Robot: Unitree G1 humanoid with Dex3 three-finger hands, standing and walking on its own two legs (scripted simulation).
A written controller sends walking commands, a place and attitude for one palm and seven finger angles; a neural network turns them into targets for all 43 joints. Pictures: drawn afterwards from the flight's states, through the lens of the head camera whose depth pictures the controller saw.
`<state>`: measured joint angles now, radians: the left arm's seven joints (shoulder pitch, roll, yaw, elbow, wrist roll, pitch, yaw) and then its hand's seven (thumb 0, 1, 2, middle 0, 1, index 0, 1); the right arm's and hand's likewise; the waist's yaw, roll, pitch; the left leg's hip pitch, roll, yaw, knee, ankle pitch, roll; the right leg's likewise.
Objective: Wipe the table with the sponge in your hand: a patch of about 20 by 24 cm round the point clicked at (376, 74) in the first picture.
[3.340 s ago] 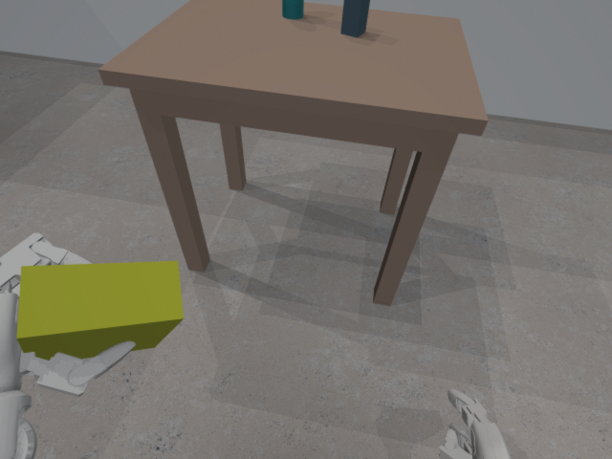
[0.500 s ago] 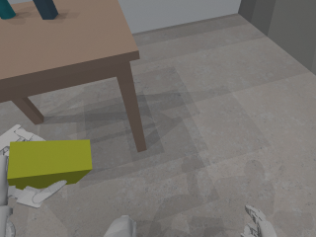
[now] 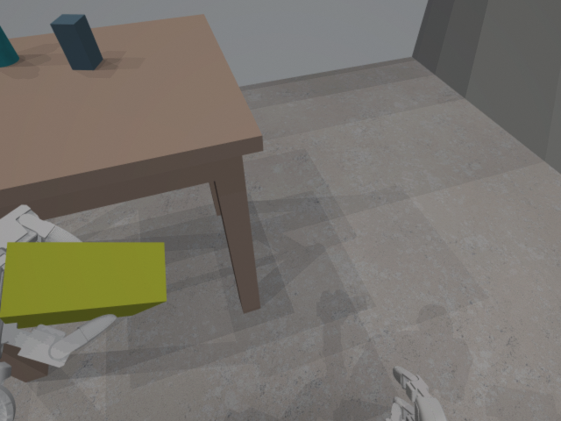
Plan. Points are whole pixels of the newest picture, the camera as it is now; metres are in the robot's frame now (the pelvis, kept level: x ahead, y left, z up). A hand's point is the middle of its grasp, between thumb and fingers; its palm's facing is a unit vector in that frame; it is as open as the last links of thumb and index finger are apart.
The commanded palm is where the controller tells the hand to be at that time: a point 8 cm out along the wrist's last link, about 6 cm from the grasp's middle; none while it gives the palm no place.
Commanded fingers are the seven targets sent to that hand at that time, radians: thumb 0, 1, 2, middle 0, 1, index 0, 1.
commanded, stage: take the last steps up to it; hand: left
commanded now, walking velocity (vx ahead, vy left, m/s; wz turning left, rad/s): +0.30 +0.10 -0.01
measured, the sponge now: (106, 286) +0.22 +0.20 +0.16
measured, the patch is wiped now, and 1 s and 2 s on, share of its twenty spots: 0.00 0.00 0.00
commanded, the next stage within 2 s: come to a stop and stand still in 1.10 s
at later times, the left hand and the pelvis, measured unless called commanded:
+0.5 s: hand (72, 200) +0.31 +0.27 +0.19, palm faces +0.41 -0.80 -0.44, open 10.0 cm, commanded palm +0.26 +0.31 +0.18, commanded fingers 0.00 0.10 1.30 -1.20 -1.60 -1.20 -1.60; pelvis +0.10 +0.03 -0.01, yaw -1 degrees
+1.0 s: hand (109, 177) +0.37 +0.26 +0.16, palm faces +0.40 -0.79 -0.47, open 10.0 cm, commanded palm +0.32 +0.30 +0.18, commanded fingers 0.00 0.10 1.30 -1.20 -1.60 -1.20 -1.60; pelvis +0.16 +0.02 +0.01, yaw +0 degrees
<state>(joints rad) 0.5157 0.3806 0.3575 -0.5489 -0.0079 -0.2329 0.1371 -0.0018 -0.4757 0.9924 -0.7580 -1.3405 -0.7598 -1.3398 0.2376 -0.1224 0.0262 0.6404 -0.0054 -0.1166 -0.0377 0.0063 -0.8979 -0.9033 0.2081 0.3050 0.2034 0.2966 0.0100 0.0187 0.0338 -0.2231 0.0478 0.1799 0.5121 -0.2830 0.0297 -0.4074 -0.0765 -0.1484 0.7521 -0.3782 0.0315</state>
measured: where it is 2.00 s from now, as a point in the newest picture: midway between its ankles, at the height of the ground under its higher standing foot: outside the picture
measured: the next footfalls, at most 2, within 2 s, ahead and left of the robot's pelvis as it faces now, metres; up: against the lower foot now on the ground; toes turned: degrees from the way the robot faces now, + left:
right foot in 0.06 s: +0.09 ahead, -0.10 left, +0.00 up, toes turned -9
left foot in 0.46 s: +0.19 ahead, +0.16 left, +0.00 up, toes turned +9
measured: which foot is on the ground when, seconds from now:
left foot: down 0.00-0.08, up 0.10-0.44, down 0.46-0.80, up 0.82-1.00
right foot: up 0.00-0.04, down 0.06-0.46, up 0.48-0.76, down 0.78-1.00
